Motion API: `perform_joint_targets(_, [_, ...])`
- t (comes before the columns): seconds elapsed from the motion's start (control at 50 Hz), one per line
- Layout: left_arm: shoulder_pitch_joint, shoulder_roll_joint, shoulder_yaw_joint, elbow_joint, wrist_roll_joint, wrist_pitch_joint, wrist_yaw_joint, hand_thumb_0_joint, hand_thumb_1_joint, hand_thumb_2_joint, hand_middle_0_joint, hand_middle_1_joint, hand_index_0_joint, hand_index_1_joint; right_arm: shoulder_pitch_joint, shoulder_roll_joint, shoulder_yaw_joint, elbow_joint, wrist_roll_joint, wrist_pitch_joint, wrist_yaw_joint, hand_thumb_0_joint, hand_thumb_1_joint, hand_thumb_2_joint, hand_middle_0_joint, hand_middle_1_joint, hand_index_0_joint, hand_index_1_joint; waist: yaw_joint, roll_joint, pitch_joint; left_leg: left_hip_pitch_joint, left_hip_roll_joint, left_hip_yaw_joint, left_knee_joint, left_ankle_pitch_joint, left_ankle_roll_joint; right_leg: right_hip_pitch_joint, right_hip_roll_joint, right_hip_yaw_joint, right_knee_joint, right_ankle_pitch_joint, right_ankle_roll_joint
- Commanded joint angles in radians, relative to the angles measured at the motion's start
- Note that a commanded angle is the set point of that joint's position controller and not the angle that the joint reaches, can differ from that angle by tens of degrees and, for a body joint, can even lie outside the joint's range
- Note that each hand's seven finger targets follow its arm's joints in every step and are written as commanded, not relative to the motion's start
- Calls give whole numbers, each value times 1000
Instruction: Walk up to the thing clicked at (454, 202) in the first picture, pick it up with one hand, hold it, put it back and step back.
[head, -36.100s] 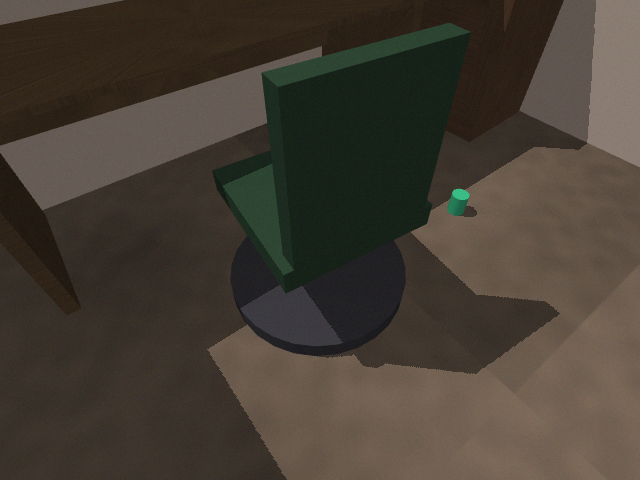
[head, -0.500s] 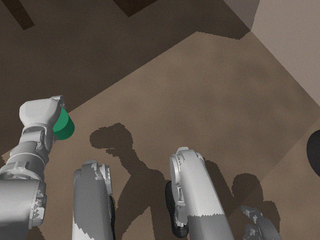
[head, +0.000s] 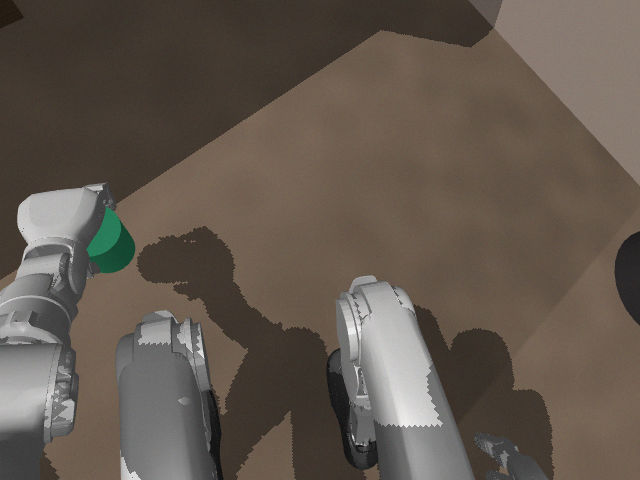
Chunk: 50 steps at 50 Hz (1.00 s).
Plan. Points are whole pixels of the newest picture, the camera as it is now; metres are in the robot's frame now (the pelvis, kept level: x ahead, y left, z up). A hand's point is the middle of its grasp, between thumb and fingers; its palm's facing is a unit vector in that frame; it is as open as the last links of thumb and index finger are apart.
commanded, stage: lower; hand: left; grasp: from above
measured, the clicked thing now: (100, 240) +0.45 +0.24 -0.23
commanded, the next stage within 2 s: rest in 0.40 s
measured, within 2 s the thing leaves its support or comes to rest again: rests again in 0.68 s
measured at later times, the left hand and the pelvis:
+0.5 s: hand (100, 249) +0.44 +0.25 -0.25, palm faces -0.49 -0.06 -0.87, open 10.1 cm; pelvis +0.00 +0.00 -0.04, yaw -1 degrees
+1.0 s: hand (103, 243) +0.45 +0.25 -0.27, palm faces -0.49 -0.08 -0.87, open 10.0 cm; pelvis +0.01 +0.00 -0.06, yaw -4 degrees
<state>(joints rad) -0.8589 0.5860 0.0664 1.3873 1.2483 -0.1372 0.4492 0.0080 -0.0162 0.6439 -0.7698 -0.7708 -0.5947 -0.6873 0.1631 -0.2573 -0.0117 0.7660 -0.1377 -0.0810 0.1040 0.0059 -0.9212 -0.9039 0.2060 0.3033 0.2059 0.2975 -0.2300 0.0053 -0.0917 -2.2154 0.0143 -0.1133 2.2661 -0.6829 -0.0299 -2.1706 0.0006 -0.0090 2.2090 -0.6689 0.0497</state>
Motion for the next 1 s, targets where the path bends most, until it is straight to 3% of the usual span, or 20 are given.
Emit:
perform_joint_targets(0.0, [-388,283,45,-165,-23,14,68,0,499,938,-918,-789,-912,-795,202,-235,-67,-12,3,-15,-8,0,-912,-904,200,300,199,300,12,267,-733,536,-21,104,-233,143,49,324,14,-101,-231,183,-83])
perform_joint_targets(0.06, [-398,248,22,-136,-27,15,61,0,489,971,-948,-756,-926,-779,201,-229,-61,-1,2,-15,-8,0,-911,-903,200,300,200,300,2,256,-715,511,-21,104,-213,142,50,311,18,-102,-222,187,-83])
perform_joint_targets(0.2, [-409,263,17,-6,-14,-13,44,0,539,923,-971,-758,-960,-771,212,-242,-32,8,-9,-26,10,0,-912,-902,200,300,199,300,-27,212,-615,421,-22,98,-156,152,56,292,20,-117,-184,196,-76])
perform_joint_targets(0.28, [-392,297,42,-52,-12,-42,65,0,589,903,-997,-766,-994,-770,203,-253,-36,2,-14,-28,18,0,-912,-902,200,300,199,300,-7,261,-676,441,-24,97,-138,183,49,303,23,-123,-143,223,-78])
perform_joint_targets(0.32, [-417,311,50,-79,1,-51,74,0,627,903,-1012,-770,-1012,-770,207,-259,-39,5,-21,-31,23,0,-908,-900,200,300,199,300,-27,282,-684,460,-22,93,-125,183,45,288,23,-130,-126,226,-77])
perform_joint_targets(0.34, [-403,329,57,-80,4,-55,82,0,608,887,-1010,-754,-1006,-758,194,-259,-39,3,-22,-29,24,0,-912,-902,200,300,199,300,-12,286,-688,457,-21,96,-119,181,46,286,26,-127,-124,226,-79])
perform_joint_targets(0.36, [-406,339,75,-99,4,-57,92,0,612,875,-1012,-740,-1009,-743,196,-265,-45,2,-23,-27,23,0,-910,-901,200,300,199,300,-16,299,-695,462,-22,94,-119,182,44,275,23,-129,-116,224,-80])
perform_joint_targets(0.48, [-375,336,92,-125,11,-43,140,0,611,874,-1008,-736,-1004,-740,184,-264,-47,5,-35,-27,35,0,-909,-900,200,300,200,300,-16,344,-713,489,-17,94,-95,208,40,246,24,-135,-84,255,-79])
perform_joint_targets(0.5, [-390,327,85,-135,11,-42,145,0,584,900,-997,-699,-987,-710,189,-266,-45,7,-41,-27,38,0,-901,-896,200,300,200,300,-30,349,-721,484,-16,94,-85,215,40,258,25,-135,-82,267,-76])
perform_joint_targets(0.54, [-407,327,78,-85,18,-36,154,0,573,859,-979,-694,-975,-698,186,-260,-39,20,-45,-28,45,0,-901,-896,200,300,200,300,-41,332,-678,439,-14,98,-66,204,44,250,30,-134,-80,266,-75])
perform_joint_targets(0.56, [-396,336,92,-70,16,-31,161,0,547,857,-969,-667,-959,-677,191,-262,-34,21,-45,-27,46,0,-899,-895,201,300,200,300,-32,315,-667,419,-18,97,-68,202,46,249,30,-134,-82,261,-76])
perform_joint_targets(0.64, [-462,329,65,-1,17,-30,160,0,566,854,-961,-709,-961,-709,195,-269,-16,31,-59,-41,62,0,-898,-896,201,300,200,300,-74,290,-636,388,-14,86,-30,183,51,248,37,-145,-67,252,-73])
perform_joint_targets(0.68, [-403,344,91,31,9,-26,162,0,578,861,-974,-707,-973,-708,201,-274,-7,28,-61,-47,68,0,-899,-896,201,300,200,300,-58,282,-630,397,-18,84,-31,202,51,269,33,-149,-69,263,-67])
perform_joint_targets(0.7, [-421,355,91,21,8,-30,162,0,592,850,-969,-724,-975,-717,197,-280,-6,27,-65,-52,73,0,-898,-895,201,300,200,300,-65,297,-641,391,-16,82,-28,201,51,277,36,-153,-57,265,-69])
perform_joint_targets(0.72, [-375,350,99,25,-1,-31,164,0,578,875,-969,-729,-970,-728,194,-285,-8,27,-62,-49,73,0,-900,-896,201,300,200,300,-42,295,-660,396,-15,82,-33,221,50,299,39,-153,-60,283,-68])
perform_joint_targets(0.8, [-410,344,76,70,3,-40,161,0,605,810,-957,-748,-976,-728,175,-279,6,25,-63,-53,86,0,-899,-895,201,300,200,300,-69,274,-617,344,-12,74,-11,192,53,278,48,-161,-47,266,-69])
perform_joint_targets(0.84, [-438,348,70,97,21,-54,159,0,603,829,-961,-753,-978,-735,196,-289,13,29,-71,-60,91,0,-899,-896,200,300,200,300,-98,249,-574,324,-15,71,6,181,56,270,46,-167,-55,256,-64])
perform_joint_targets(0.9, [-393,365,86,131,19,-66,169,0,588,848,-951,-753,-963,-740,192,-298,18,28,-67,-57,92,0,-897,-895,200,300,200,300,-78,236,-578,307,-16,63,-1,188,58,292,51,-169,-55,259,-63])
perform_joint_targets(0.94, [-422,347,52,184,34,-74,172,0,606,828,-946,-773,-968,-750,191,-296,32,29,-76,-65,102,0,-898,-895,201,300,200,300,-106,217,-532,272,-15,60,20,164,62,273,54,-171,-46,244,-61])
perform_joint_targets(0.98, [-427,359,55,196,40,-87,176,0,599,822,-944,-768,-965,-747,187,-303,34,28,-74,-69,104,0,-897,-895,200,300,200,300,-106,211,-523,263,-16,52,9,136,61,265,56,-180,-50,211,-64])
